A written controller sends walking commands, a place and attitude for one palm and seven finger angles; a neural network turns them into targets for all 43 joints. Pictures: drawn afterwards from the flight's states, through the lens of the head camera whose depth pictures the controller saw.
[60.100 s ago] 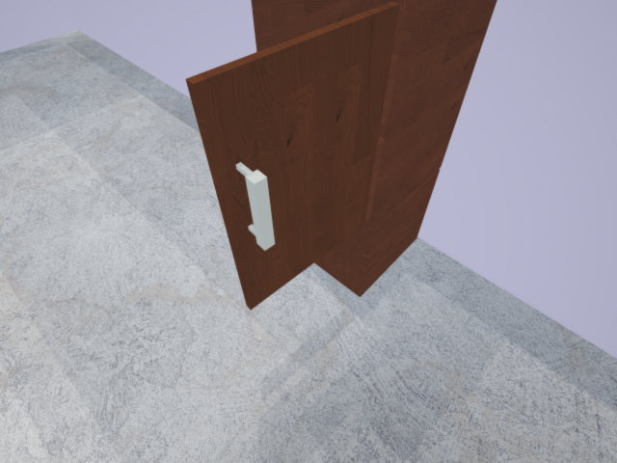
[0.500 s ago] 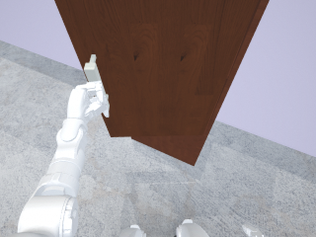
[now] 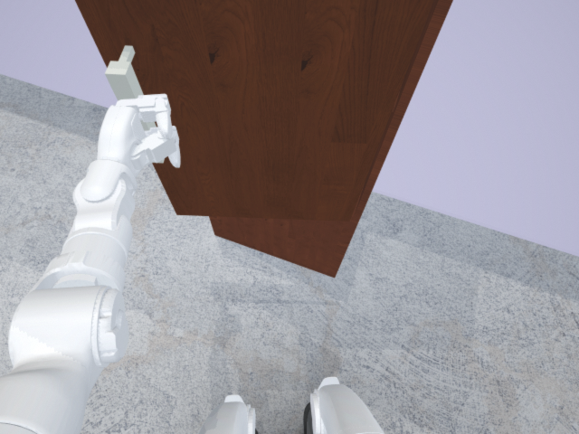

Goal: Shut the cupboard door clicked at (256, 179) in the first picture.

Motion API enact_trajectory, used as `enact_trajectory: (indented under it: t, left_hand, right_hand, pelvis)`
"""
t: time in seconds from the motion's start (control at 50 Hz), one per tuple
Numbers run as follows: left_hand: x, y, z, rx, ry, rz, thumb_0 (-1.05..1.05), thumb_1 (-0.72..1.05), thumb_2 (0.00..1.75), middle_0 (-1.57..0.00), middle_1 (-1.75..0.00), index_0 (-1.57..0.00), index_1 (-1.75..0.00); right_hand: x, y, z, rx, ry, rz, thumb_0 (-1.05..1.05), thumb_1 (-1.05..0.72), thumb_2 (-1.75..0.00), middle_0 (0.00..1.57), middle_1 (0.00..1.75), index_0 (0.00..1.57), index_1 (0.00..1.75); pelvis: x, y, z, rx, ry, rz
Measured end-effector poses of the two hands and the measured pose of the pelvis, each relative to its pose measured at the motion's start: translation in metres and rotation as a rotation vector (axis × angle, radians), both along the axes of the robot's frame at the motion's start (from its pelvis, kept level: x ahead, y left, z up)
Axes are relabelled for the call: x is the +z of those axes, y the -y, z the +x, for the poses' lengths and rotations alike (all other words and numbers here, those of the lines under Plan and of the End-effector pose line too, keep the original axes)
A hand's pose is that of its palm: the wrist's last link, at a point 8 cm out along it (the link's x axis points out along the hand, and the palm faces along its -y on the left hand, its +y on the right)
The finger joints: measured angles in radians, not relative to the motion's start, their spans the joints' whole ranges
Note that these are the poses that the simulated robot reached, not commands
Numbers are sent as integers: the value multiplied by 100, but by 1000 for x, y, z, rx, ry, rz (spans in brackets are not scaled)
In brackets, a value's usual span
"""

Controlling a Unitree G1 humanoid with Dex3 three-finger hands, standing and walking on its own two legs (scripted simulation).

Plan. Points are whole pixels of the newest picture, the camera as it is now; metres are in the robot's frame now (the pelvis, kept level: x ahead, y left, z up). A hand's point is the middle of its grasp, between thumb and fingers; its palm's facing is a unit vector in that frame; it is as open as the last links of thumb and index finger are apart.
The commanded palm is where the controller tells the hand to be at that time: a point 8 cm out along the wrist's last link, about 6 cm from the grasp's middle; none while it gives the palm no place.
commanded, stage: push the door shut along its arc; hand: left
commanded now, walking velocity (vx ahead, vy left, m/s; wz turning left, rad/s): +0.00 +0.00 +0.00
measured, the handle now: (143, 108) +0.57 +0.18 +0.08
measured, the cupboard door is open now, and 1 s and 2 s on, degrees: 19 6 1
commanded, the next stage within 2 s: pull the fist back off the door in 1.04 s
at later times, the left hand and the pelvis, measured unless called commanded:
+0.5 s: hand (206, 102) +0.56 +0.09 +0.09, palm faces -0.29 -0.96 -0.01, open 3.1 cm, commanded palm +0.56 +0.14 +0.09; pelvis +0.00 +0.00 -0.02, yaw -2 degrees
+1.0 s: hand (215, 84) +0.60 +0.08 +0.10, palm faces -0.37 -0.93 -0.01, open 3.2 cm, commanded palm +0.62 +0.09 +0.09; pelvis +0.02 +0.00 -0.02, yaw -2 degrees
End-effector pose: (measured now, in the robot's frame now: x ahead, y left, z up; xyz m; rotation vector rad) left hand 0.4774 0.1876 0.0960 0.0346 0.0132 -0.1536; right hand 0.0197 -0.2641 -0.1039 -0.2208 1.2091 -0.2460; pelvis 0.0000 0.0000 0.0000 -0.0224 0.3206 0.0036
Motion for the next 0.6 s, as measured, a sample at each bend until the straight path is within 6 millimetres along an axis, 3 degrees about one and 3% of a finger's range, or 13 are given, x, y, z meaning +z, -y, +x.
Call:
enact_trajectory:
  t: [0.36, 0.6]
  left_hand:
    - [2, 26, 56, -100, -28, -2, 2, 90, 90, -130, -150, -130, -150]
    - [0, 46, 93, -153, -42, -5, 1, 90, 91, -130, -150, -130, -150]
  right_hand:
    - [-4, 2, -33, -47, -85, -31, 0, -90, -90, 20, 30, 21, 30]
    - [-4, -9, -59, -115, -173, -15, 0, -90, -90, 20, 30, 21, 30]
  pelvis:
    - [-13, 1, -1, -5, -82, -17]
    - [-17, 0, 8, -29, -131, -19]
